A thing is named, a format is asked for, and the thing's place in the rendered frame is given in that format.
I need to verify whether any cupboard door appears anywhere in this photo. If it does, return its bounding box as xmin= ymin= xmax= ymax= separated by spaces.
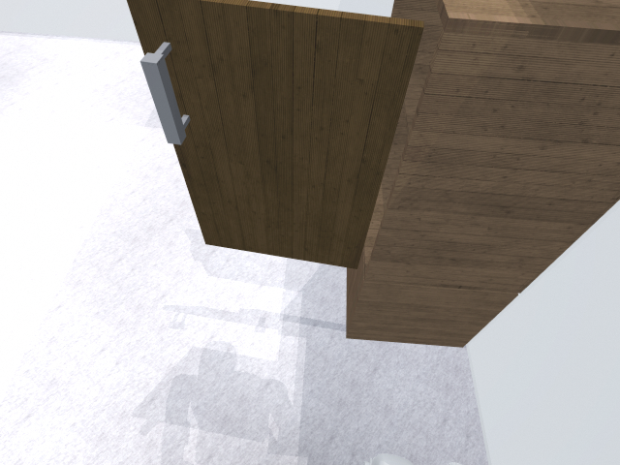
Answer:
xmin=127 ymin=0 xmax=424 ymax=269

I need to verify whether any handle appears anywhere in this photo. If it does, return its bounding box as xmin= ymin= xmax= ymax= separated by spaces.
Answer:
xmin=140 ymin=42 xmax=190 ymax=145

